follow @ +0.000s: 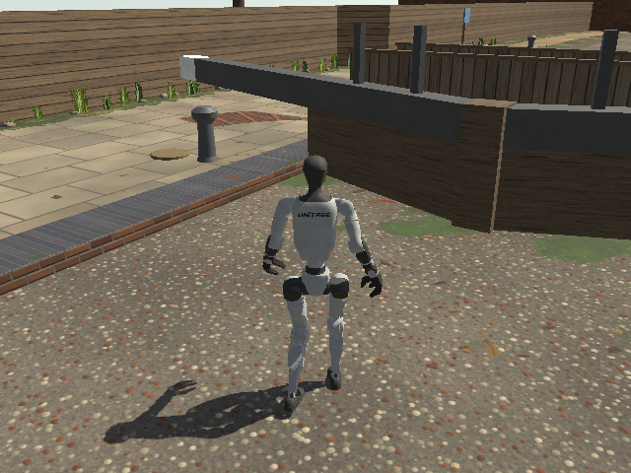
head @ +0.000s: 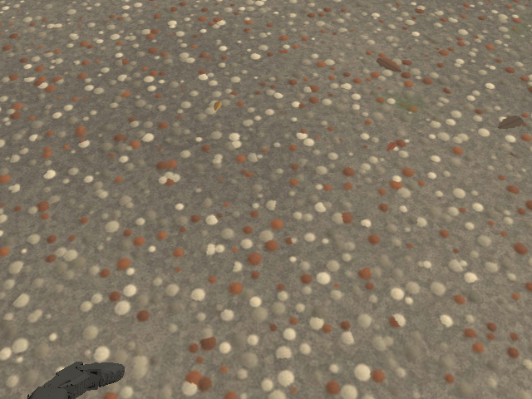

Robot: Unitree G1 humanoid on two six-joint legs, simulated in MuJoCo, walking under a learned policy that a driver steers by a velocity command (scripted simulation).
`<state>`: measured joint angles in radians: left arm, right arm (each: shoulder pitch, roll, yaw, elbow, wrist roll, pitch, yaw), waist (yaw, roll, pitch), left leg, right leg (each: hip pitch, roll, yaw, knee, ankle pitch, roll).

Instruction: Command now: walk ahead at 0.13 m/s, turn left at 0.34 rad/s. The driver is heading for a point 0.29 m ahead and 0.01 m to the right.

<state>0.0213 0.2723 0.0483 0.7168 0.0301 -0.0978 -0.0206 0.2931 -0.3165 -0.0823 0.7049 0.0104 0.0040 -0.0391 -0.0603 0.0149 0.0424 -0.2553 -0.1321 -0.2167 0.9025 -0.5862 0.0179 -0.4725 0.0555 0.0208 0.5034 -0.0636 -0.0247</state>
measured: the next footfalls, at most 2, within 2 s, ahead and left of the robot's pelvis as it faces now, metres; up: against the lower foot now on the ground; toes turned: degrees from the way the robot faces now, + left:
left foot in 0.28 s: +0.10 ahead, +0.14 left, +0.00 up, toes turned +0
